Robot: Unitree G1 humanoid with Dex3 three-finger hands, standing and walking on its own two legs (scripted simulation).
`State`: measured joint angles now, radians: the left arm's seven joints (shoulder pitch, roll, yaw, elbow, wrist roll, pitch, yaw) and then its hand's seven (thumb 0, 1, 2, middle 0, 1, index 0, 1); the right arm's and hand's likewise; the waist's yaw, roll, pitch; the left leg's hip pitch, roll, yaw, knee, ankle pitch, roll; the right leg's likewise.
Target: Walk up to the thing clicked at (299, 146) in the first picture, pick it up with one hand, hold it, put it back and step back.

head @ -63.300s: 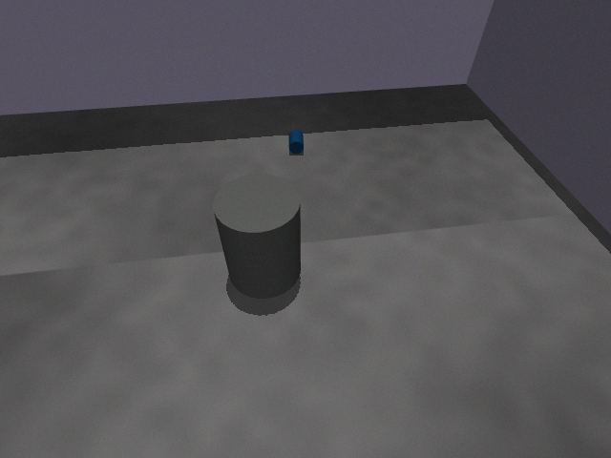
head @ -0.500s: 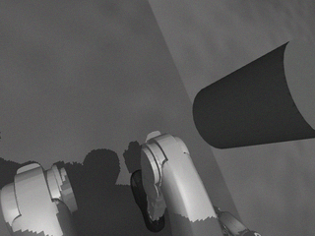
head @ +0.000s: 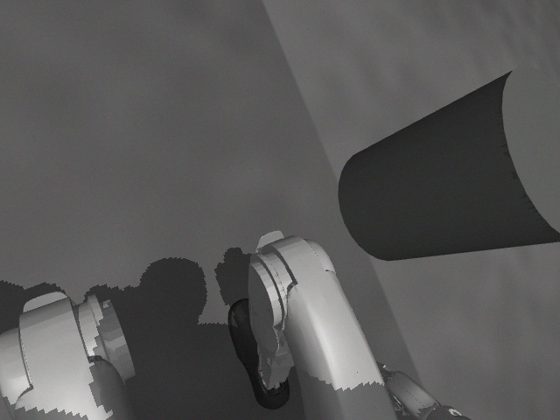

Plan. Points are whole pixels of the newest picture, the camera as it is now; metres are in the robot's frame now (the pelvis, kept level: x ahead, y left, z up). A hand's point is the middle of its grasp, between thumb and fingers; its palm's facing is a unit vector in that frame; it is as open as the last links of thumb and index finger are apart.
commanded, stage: open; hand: left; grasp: from above
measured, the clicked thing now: out of the picture +0.43 +0.35 -0.25
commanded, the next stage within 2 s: withdraw in 0.26 s
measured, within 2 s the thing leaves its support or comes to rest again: neither
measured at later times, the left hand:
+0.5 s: hand out of the picture +0.42 +0.34 -0.23, palm faces -0.41 -0.11 -0.91, open 13.9 cm
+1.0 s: hand out of the picture +0.39 +0.36 -0.06, palm faces -0.52 -0.17 -0.84, open 13.9 cm
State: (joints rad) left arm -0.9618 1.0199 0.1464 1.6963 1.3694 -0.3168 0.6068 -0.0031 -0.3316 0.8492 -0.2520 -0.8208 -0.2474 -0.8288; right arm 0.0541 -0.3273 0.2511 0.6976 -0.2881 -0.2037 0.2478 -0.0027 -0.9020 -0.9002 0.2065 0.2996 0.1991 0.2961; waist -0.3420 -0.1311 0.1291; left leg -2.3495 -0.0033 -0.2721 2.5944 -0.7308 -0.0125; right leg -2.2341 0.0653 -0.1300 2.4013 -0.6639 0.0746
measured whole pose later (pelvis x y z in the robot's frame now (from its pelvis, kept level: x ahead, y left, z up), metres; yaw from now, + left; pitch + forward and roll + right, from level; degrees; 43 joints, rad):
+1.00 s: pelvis -0.01 -0.01 +0.07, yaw +7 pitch +33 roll -8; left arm -0.89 0.75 0.03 1.26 1.09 -0.15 0.12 0.00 -0.49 0.98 -0.11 -0.98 -0.11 -0.99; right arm 0.14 -0.32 0.06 0.68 -0.09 -0.04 0.19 0.00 -0.91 -0.90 0.20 0.30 0.20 0.30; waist -0.18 0.03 -0.06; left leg -2.22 0.00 -0.15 2.30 -0.67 -0.01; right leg -2.14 0.02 -0.05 2.20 -0.65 0.06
